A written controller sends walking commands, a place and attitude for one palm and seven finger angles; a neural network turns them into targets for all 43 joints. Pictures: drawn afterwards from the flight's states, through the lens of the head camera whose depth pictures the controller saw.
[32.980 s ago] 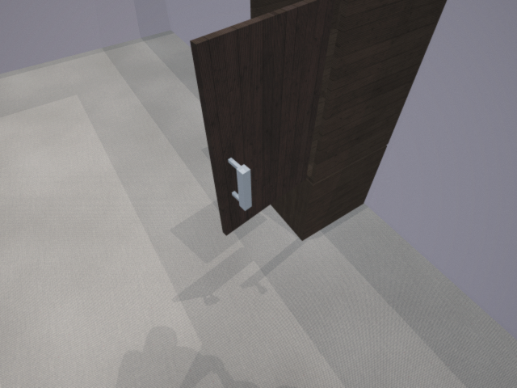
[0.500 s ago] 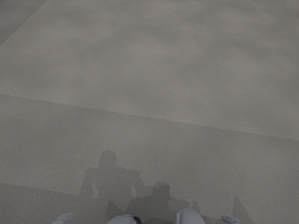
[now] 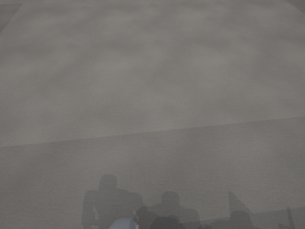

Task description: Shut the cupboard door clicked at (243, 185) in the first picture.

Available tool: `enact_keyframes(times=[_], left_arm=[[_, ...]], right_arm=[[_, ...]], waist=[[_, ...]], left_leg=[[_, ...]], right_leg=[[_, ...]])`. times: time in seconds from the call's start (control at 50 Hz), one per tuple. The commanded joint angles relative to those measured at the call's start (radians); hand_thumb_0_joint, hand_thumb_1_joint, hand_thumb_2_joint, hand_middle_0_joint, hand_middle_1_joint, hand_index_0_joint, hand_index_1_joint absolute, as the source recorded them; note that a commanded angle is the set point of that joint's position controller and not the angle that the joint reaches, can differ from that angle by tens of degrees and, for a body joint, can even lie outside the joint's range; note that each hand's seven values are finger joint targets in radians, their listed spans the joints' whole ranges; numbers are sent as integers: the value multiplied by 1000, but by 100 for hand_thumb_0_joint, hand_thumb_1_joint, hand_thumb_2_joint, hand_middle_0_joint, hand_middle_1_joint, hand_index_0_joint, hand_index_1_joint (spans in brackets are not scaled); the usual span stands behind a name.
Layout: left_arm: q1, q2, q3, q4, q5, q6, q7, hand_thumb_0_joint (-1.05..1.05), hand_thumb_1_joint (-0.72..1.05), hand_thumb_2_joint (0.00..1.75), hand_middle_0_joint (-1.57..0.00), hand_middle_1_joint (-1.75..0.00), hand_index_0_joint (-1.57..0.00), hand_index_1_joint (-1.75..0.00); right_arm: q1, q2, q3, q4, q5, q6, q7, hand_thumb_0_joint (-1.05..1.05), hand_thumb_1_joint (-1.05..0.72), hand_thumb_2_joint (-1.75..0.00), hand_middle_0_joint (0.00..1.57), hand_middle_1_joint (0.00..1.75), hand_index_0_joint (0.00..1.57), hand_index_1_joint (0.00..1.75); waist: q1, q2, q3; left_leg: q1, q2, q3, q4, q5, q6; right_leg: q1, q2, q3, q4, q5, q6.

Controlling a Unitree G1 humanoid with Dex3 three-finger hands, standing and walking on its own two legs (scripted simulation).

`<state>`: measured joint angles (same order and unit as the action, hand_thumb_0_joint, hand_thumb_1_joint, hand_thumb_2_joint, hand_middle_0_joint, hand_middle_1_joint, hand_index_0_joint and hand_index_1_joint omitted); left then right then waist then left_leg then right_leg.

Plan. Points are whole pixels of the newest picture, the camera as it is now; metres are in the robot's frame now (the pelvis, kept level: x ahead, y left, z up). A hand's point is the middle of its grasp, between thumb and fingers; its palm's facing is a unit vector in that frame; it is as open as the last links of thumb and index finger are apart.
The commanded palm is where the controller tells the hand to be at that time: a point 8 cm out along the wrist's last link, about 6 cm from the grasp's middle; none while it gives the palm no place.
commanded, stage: turn to face it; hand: left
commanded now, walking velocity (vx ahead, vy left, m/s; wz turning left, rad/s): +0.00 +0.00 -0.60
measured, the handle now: out of the picture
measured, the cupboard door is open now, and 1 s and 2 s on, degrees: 74 74 74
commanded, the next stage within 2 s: none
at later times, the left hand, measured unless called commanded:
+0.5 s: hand (80, 216) +0.17 +0.24 -0.16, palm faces -0.23 -0.95 -0.23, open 7.4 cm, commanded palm none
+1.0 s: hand (117, 217) +0.17 +0.13 -0.16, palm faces -0.52 -0.83 -0.22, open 7.4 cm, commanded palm none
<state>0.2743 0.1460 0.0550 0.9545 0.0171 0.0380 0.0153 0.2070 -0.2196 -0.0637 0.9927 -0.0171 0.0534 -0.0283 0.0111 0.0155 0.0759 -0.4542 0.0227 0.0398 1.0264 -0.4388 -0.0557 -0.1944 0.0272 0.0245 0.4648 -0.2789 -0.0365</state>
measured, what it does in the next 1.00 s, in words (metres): steps on the spot, turning right: left foot, then right foot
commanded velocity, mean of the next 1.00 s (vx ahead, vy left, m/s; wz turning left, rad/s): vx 0.00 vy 0.00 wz -0.60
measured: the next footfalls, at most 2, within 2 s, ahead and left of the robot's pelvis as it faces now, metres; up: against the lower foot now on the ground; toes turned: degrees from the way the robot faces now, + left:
left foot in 0.24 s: +0.08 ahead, +0.15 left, +0.00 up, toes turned -8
right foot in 0.66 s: +0.00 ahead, -0.10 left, +0.00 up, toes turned -30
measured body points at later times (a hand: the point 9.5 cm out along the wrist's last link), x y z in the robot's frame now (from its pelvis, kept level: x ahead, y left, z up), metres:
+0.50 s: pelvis +0.01 +0.05 +0.00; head +0.05 +0.06 +0.45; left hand +0.18 +0.29 -0.14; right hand +0.02 -0.21 -0.13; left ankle +0.05 +0.16 -0.74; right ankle -0.04 -0.08 -0.67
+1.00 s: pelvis +0.00 +0.01 +0.00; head +0.03 -0.02 +0.45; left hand +0.20 +0.17 -0.14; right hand -0.08 -0.26 -0.14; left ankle +0.09 +0.13 -0.68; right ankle -0.04 -0.08 -0.74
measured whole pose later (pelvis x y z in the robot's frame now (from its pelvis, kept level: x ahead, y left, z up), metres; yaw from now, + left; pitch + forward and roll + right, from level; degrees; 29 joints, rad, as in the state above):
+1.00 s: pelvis +0.00 +0.01 +0.00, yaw -34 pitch +1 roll +1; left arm 0.22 0.19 0.05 0.89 0.02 0.04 -0.01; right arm 0.18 -0.25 -0.06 0.91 -0.02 0.06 -0.01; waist 0.01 0.00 0.07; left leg -0.47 0.06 -0.01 0.95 -0.38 -0.10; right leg -0.25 0.06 0.07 0.46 -0.22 -0.05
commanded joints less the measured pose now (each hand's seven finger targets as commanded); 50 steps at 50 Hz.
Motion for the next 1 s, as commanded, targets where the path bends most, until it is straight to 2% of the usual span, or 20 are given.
enact_keyframes(times=[0.0,0.12,0.18,0.2,0.22,0.24,0.26,0.28,0.36,0.52,0.56,0.6,0.62,0.64,0.66,0.68,0.7,0.74,0.8,0.98], left_arm=[[36,213,60,-61,7,-24,12,0,90,90,-20,-30,-20,-30],[16,252,80,-73,13,-12,5,0,90,90,-20,-30,-20,-30],[-52,238,77,-93,0,-1,1,0,90,90,-20,-30,-20,-30],[-41,184,67,-107,-7,4,-2,0,90,90,-20,-30,-20,-30],[-24,148,56,-125,-15,5,-12,0,90,90,-20,-30,-20,-30],[-59,179,57,-137,-6,7,-12,0,90,90,-20,-30,-20,-30],[-58,184,63,-140,2,9,-18,0,90,90,-20,-30,-20,-30],[-65,185,70,-124,8,14,-26,0,90,90,-20,-30,-20,-30],[-70,171,59,-130,3,29,-49,0,90,90,-20,-30,-20,-30],[-155,157,42,-179,5,23,-57,0,90,90,-20,-30,-20,-30],[-138,162,41,-177,3,17,-56,0,90,90,-20,-30,-20,-30],[-65,189,48,-155,6,8,-53,0,90,90,-20,-30,-20,-30],[12,250,60,-133,11,-4,-47,0,90,90,-20,-30,-20,-30],[56,367,81,-122,20,-17,-31,0,90,90,-20,-30,-20,-30],[89,390,81,-112,2,-12,-18,0,90,90,-20,-30,-20,-30],[47,360,74,-124,0,-10,-12,0,90,90,-20,-30,-20,-30],[-29,316,76,-138,1,-10,-2,0,90,90,-20,-30,-20,-30],[-102,267,52,-162,-4,-12,-5,0,90,90,-20,-30,-20,-30],[-101,255,50,-162,0,-22,-6,0,90,90,-20,-30,-20,-30],[-18,273,66,-124,9,-17,-10,0,90,90,-20,-30,-20,-30]], right_arm=[[-61,-55,-15,-111,4,-27,-3,0,-90,-90,20,30,20,30],[-69,-62,-11,-138,15,-43,-11,0,-90,-90,20,30,20,30],[38,-87,-13,-106,18,-56,-17,0,-90,-90,20,30,20,30],[63,-149,-23,-104,11,-66,-19,0,-90,-90,20,30,20,30],[93,-240,-38,-117,-4,-69,-22,0,-90,-90,20,30,20,30],[106,-246,-35,-124,-11,-59,-24,0,-90,-90,20,30,20,30],[61,-215,-26,-141,-17,-58,-23,0,-90,-90,20,30,20,30],[13,-199,-19,-154,-19,-61,-24,0,-90,-90,20,30,20,30],[-17,-171,-8,-166,-16,-56,-23,0,-90,-90,20,30,20,30],[42,-204,-29,-142,-15,-52,-4,0,-90,-90,20,30,20,30],[24,-219,-35,-144,-13,-49,-1,0,-90,-90,20,30,20,30],[7,-220,-38,-147,-6,-45,5,0,-90,-90,20,30,20,30],[3,-188,-36,-156,2,-45,10,0,-90,-90,20,30,20,30],[-29,-97,-12,-202,5,-44,13,0,-90,-90,20,30,20,30],[-48,-134,-8,-215,1,-29,0,0,-90,-90,20,30,20,30],[-41,-128,-10,-202,4,-23,-2,0,-90,-90,20,30,20,30],[-42,-124,-15,-187,4,-22,-4,0,-90,-90,20,30,20,30],[-35,-146,-21,-159,-2,-19,6,0,-90,-90,20,30,20,30],[2,-126,-19,-140,-4,-15,14,0,-90,-90,20,30,20,30],[-81,-103,-10,-183,5,-31,1,0,-90,-90,20,30,20,30]], waist=[[17,-123,-93],[19,-192,-114],[-40,-153,-126],[-44,26,-146],[-47,291,-166],[-63,220,-132],[-38,127,-100],[-18,176,-72],[-5,155,-64],[-42,199,-95],[-27,201,-107],[15,141,-125],[52,6,-165],[81,-348,-146],[94,-313,-160],[61,-222,-120],[33,-283,-110],[1,-223,-64],[-18,-141,-105],[28,-145,-104]], left_leg=[[-98,20,-43,-46,20,-22],[27,-5,-39,-301,6,-17],[321,-7,-25,-605,248,-12],[444,142,-166,-703,299,25],[495,392,-400,-737,470,140],[391,468,-419,-732,501,223],[321,433,-359,-742,470,235],[294,391,-313,-743,511,222],[324,303,-96,-702,573,188],[357,337,8,-650,585,186],[335,350,29,-607,565,170],[253,306,87,-480,488,105],[158,243,141,-318,338,45],[-127,75,180,-69,-179,-17],[-158,60,31,100,-235,-15],[-188,82,-35,172,-149,-11],[-205,96,-49,187,-78,-14],[-162,100,-60,185,59,-30],[-104,77,-51,105,120,-38],[-46,22,-51,-190,16,-33]], right_leg=[[156,-250,264,-107,560,-157],[111,-231,343,-37,596,-159],[-85,-140,304,51,425,-62],[-221,-43,231,144,168,-12],[-353,56,79,367,-302,46],[-327,12,50,551,-378,56],[-321,-12,49,639,-326,64],[-343,-25,42,690,-283,74],[-331,-50,-24,645,-188,94],[-219,-50,-106,349,-154,81],[-150,-47,-114,251,-124,66],[14,-31,-131,50,60,46],[156,-123,-15,-75,206,14],[270,-372,347,-131,524,-96],[209,-447,403,-124,655,-187],[168,-415,338,-140,533,-194],[138,-353,343,-153,434,-168],[50,-269,232,-156,356,-129],[38,-233,203,-156,281,-116],[69,-238,371,-121,343,-173]])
